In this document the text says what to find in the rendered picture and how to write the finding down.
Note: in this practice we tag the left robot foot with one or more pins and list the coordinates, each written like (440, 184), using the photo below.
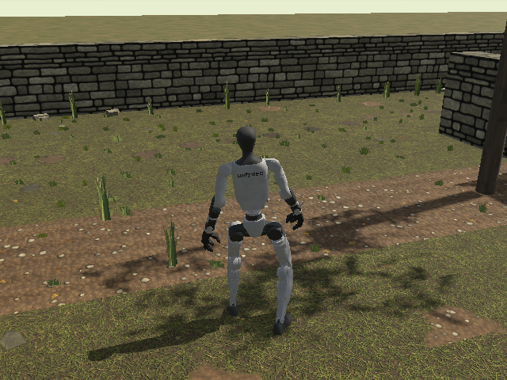
(232, 310)

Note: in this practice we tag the right robot upper arm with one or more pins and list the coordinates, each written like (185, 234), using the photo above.
(279, 176)

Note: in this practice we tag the right robot forearm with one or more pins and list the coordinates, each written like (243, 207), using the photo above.
(293, 203)

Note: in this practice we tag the left robot upper arm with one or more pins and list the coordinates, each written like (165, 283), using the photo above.
(221, 184)

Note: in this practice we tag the left robot forearm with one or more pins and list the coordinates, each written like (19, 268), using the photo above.
(212, 217)

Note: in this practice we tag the right robot hand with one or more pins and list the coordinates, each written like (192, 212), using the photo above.
(293, 218)

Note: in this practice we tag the left robot hand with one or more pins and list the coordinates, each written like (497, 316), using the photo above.
(206, 240)

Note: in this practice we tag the left robot shin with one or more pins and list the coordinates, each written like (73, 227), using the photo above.
(233, 280)

